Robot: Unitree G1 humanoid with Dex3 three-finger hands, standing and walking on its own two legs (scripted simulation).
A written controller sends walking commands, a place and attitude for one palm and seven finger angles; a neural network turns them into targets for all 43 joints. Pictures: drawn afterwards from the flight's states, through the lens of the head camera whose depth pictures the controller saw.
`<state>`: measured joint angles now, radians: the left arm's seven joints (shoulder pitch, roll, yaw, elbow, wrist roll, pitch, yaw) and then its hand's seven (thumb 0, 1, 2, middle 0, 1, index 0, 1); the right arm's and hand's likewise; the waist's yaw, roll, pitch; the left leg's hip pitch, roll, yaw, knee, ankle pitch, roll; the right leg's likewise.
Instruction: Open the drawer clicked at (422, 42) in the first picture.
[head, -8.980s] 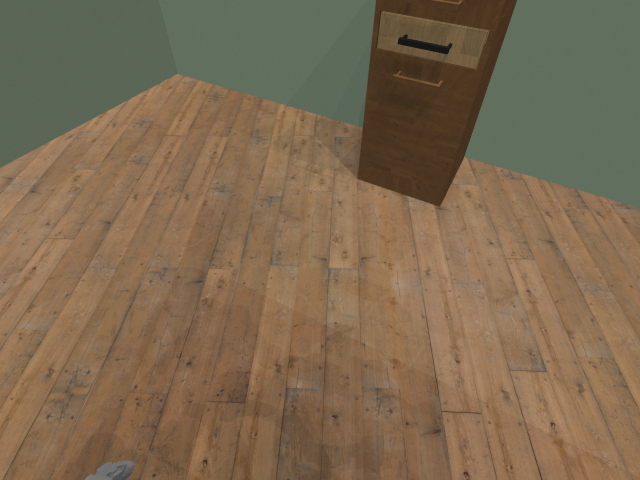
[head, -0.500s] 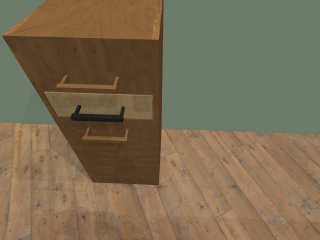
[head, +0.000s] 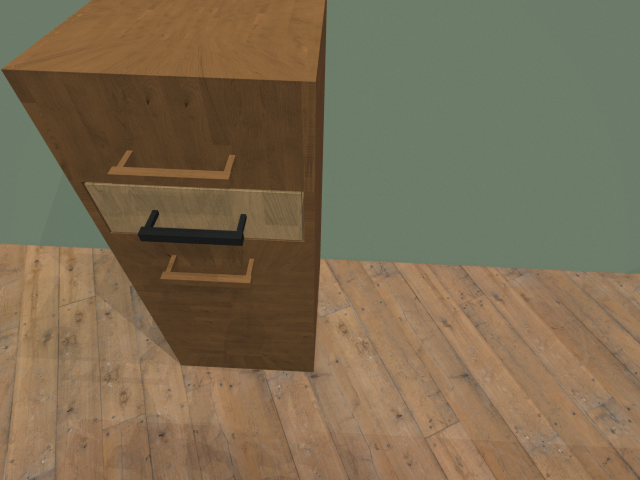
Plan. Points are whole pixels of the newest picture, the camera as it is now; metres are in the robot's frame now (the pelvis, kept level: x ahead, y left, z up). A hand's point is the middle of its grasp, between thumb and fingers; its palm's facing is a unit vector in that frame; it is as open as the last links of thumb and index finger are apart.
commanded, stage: look again from close up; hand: left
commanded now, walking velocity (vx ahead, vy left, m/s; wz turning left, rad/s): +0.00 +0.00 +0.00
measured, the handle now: (194, 227) +0.53 +0.27 -0.05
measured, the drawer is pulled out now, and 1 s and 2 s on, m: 0.00 0.00 0.00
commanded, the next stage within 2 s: shuffle to correct the standing spot in 0.46 s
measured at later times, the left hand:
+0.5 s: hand out of the picture -0.02 +0.16 -0.18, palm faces +0.04 -0.98 -0.17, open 7.3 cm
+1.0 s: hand out of the picture -0.01 +0.21 -0.18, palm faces +0.07 -0.98 -0.20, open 7.4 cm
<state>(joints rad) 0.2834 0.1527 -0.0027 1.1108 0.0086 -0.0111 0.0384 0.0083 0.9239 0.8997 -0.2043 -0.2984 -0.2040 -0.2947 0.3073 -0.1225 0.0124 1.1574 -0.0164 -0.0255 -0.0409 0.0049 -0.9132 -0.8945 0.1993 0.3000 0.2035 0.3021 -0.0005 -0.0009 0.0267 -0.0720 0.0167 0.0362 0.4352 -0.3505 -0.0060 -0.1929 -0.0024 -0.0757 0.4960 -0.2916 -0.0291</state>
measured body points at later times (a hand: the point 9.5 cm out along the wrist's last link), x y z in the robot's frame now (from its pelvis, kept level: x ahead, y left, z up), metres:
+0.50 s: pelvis -0.01 +0.00 +0.00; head +0.00 +0.00 +0.45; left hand -0.02 +0.21 -0.16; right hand -0.04 -0.21 -0.16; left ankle -0.07 +0.12 -0.74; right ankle -0.02 -0.10 -0.74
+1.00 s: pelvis +0.00 +0.04 +0.00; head +0.02 +0.05 +0.45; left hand -0.01 +0.26 -0.17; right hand -0.02 -0.18 -0.16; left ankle -0.07 +0.11 -0.74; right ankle -0.02 -0.08 -0.70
